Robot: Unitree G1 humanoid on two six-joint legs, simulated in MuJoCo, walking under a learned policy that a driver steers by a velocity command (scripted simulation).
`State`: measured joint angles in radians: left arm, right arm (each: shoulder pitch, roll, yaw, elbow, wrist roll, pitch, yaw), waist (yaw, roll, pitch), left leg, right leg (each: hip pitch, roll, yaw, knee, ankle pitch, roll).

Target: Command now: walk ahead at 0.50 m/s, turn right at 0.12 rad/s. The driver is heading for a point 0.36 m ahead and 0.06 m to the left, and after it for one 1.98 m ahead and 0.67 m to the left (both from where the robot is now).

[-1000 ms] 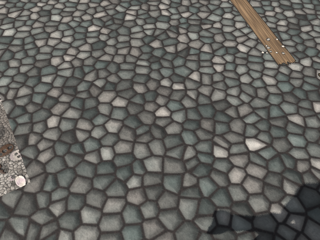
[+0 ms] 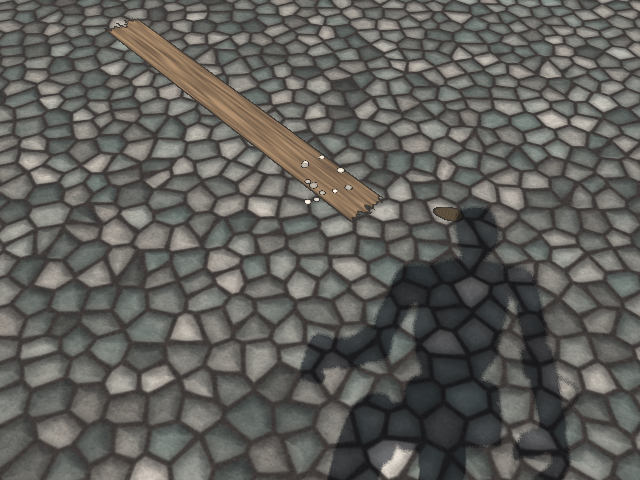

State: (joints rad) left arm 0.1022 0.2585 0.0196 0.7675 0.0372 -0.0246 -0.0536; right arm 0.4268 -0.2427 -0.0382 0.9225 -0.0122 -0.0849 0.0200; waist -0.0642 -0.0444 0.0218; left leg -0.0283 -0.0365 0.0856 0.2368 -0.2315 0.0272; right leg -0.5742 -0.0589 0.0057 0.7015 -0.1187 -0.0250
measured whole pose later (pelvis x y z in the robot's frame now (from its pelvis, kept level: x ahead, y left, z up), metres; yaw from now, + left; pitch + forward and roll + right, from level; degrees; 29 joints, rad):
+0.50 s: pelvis +0.23 -0.04 +0.00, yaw +7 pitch +0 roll -1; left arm 0.32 0.22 0.03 0.92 0.01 -0.07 0.02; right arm 0.18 -0.24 -0.04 0.85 -0.03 -0.01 0.04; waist 0.02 0.04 0.07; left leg -0.57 0.04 0.06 0.72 -0.08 0.03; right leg -0.03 0.04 -0.20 0.30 -0.28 -0.06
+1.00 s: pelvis +0.30 -0.03 -0.01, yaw +24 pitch +1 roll -1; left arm 0.15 0.26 0.05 0.79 0.02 0.05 0.04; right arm 0.23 -0.28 -0.09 0.79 -0.02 0.05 0.01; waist -0.04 0.00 0.04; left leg -0.36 -0.15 -0.14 0.42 -0.07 0.09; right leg -0.43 0.01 0.08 0.82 -0.39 0.04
